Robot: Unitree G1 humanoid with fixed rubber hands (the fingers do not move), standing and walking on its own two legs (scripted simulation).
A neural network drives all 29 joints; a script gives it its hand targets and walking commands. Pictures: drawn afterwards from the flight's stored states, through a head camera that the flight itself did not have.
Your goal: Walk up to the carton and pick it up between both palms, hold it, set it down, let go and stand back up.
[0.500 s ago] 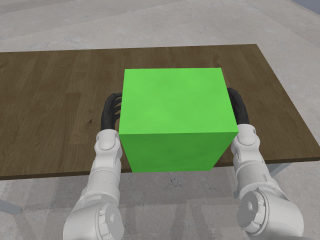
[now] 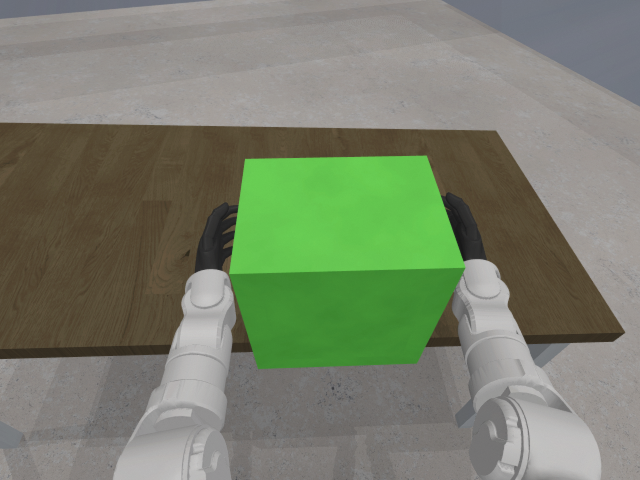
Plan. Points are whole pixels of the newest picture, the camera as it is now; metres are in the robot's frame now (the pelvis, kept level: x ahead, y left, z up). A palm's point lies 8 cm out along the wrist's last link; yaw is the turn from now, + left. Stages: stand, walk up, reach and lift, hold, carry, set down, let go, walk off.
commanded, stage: reach and lift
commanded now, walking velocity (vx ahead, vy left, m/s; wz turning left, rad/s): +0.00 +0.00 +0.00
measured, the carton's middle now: (337, 268) +0.40 -0.02 +0.04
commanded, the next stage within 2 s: none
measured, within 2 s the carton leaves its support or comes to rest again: neither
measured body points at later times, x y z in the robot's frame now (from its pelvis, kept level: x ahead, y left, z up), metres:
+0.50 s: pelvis +0.00 +0.00 +0.00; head -0.02 +0.03 +0.45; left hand +0.39 +0.16 +0.12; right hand +0.38 -0.18 +0.12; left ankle +0.04 +0.12 -0.75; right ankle -0.02 -0.07 -0.75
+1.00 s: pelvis +0.00 +0.02 +0.00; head -0.02 +0.03 +0.45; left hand +0.38 +0.18 +0.14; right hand +0.38 -0.16 +0.14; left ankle +0.04 +0.12 -0.75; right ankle -0.02 -0.07 -0.75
